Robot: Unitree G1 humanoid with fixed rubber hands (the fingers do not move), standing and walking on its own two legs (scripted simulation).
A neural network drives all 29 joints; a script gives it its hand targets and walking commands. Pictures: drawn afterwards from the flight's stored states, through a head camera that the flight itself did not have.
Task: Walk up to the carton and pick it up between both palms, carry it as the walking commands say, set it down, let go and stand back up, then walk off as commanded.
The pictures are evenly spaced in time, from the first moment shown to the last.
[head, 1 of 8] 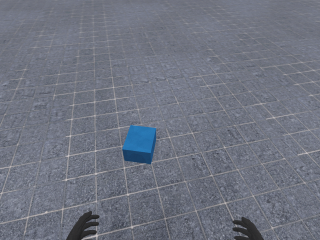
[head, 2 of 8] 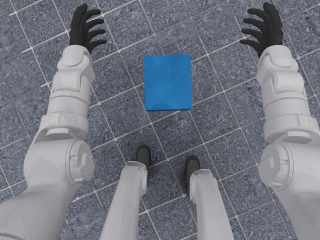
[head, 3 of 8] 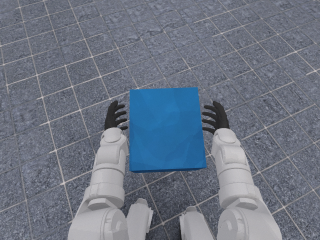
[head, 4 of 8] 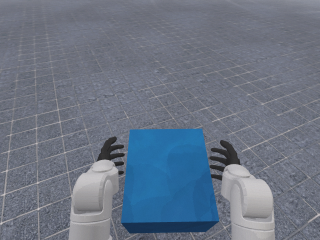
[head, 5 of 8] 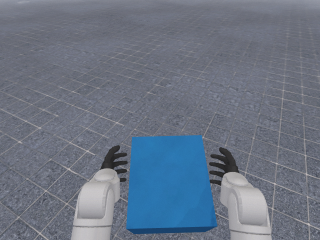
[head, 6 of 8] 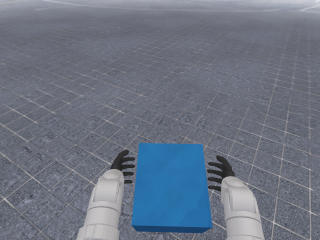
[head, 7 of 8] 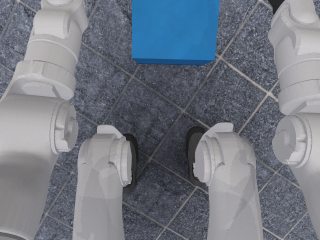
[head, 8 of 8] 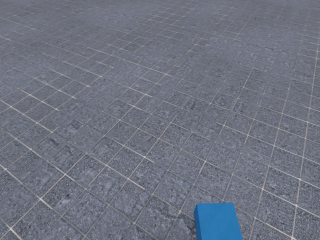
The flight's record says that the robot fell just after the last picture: no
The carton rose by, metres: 0.71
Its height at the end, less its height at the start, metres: +0.00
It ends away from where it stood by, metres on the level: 1.54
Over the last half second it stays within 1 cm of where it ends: yes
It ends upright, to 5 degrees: yes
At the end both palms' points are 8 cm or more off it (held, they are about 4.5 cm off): yes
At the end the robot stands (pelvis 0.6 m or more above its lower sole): yes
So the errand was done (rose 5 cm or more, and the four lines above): yes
